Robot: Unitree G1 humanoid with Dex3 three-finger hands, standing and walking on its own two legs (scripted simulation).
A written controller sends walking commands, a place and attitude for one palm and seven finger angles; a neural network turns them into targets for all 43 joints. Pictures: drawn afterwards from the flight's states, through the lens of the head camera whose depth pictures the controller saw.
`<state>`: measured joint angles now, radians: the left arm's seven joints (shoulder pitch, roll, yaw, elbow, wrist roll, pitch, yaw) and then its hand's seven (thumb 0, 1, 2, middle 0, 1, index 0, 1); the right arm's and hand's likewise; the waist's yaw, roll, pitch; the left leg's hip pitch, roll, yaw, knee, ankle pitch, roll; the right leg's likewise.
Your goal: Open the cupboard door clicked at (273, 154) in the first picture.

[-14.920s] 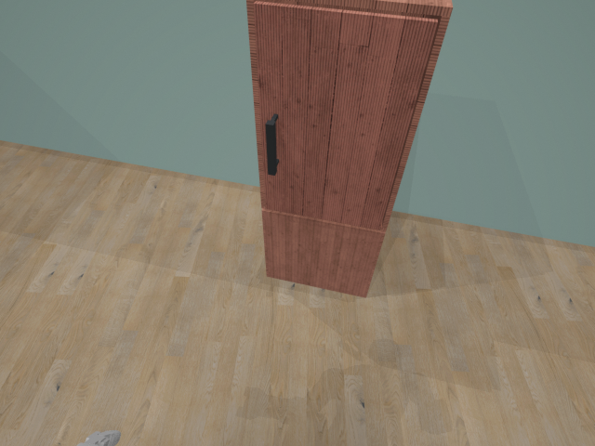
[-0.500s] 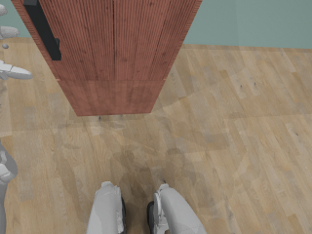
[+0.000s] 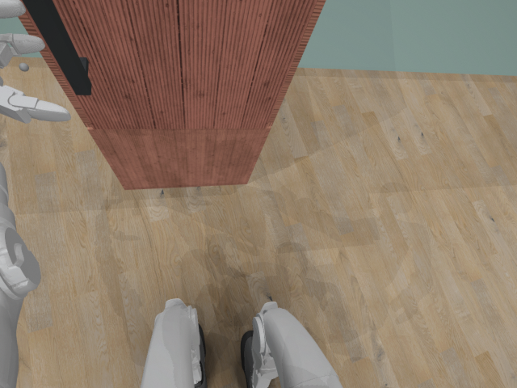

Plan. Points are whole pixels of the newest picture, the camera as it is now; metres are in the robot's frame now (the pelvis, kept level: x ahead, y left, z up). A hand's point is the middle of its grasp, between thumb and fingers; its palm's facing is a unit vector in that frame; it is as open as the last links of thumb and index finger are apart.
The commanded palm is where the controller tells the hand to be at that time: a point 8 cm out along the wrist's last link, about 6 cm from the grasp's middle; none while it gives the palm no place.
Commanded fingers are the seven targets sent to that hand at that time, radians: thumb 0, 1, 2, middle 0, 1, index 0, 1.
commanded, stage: slide the fingers in behind the handle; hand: left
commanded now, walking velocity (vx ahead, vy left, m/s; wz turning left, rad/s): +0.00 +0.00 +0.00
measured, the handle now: (64, 37) +0.58 +0.23 +0.06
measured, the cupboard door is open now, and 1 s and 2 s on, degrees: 0 0 0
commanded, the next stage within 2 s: move the hooked fingers beside the handle in 1.10 s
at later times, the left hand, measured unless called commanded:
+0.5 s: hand (32, 72) +0.53 +0.26 +0.05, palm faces +0.10 -0.99 +0.00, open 14.5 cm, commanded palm +0.52 +0.25 +0.05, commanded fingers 0.00 -0.50 0.30 -0.30 -1.20 -0.30 -1.20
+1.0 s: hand (44, 79) +0.52 +0.25 +0.05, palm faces +0.12 -0.99 +0.00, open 15.2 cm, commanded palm +0.51 +0.22 +0.05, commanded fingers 0.00 -0.50 0.30 -0.30 -1.20 -0.30 -1.20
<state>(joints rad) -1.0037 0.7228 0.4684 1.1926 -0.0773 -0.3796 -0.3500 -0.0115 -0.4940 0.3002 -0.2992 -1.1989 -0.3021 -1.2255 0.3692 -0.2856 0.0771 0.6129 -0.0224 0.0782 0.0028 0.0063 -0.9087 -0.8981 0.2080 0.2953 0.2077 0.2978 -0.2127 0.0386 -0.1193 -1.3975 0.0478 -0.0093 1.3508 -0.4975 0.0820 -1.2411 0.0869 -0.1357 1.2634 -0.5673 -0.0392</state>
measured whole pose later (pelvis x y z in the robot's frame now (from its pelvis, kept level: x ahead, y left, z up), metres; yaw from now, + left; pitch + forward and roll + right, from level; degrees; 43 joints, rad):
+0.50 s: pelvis +0.01 +0.00 +0.01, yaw +2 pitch +30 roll -8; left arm -0.95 0.61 0.38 1.15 -0.12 -0.40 -0.28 -0.01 -0.49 0.30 -0.30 -1.20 -0.19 -1.21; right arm 0.35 -0.27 0.04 0.64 -0.03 0.07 0.02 0.01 -0.91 -0.90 0.21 0.30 0.21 0.30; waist -0.18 0.03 -0.14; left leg -1.35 0.03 -0.03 1.32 -0.51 0.07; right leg -1.18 0.08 -0.15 1.23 -0.58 -0.05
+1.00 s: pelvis +0.01 +0.01 +0.01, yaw +2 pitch +29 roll -8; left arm -0.96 0.52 0.29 1.18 -0.11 -0.45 -0.17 -0.01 -0.50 0.30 -0.30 -1.20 -0.04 -1.14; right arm 0.35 -0.25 0.03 0.68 -0.05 0.08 0.05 0.01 -0.91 -0.90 0.21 0.30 0.21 0.30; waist -0.17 0.04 -0.15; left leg -1.33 0.01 -0.03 1.32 -0.49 0.09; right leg -1.16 0.06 -0.16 1.22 -0.57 -0.03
